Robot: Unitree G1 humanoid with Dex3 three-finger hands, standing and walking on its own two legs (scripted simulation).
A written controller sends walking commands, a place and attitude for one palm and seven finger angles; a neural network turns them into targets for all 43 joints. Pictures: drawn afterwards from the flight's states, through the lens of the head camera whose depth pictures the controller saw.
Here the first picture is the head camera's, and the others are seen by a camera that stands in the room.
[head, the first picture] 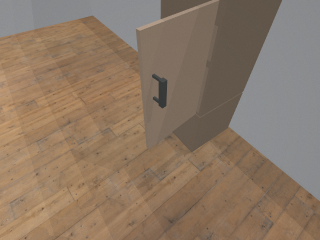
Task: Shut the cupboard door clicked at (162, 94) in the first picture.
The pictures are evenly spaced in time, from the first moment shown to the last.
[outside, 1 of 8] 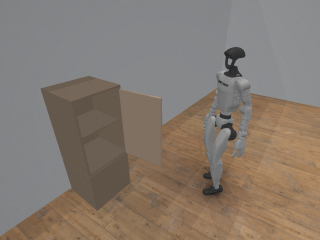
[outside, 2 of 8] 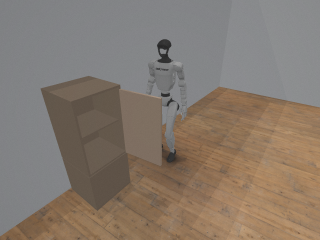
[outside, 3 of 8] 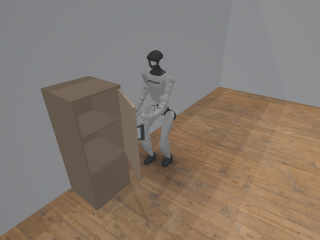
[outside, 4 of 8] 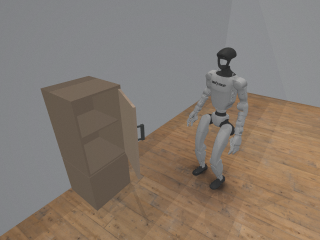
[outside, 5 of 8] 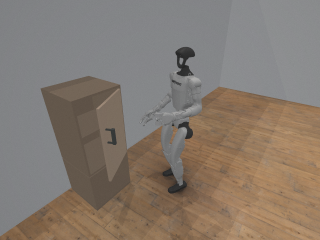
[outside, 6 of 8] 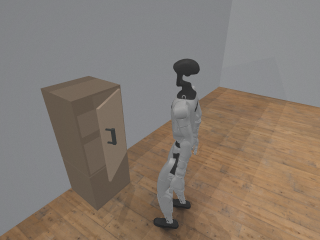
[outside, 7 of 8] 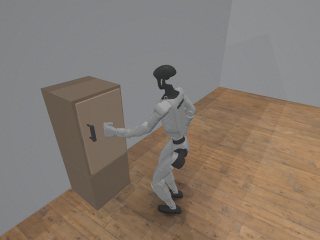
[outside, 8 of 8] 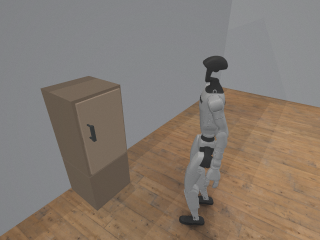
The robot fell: no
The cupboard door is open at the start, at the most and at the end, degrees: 97 97 0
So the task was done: yes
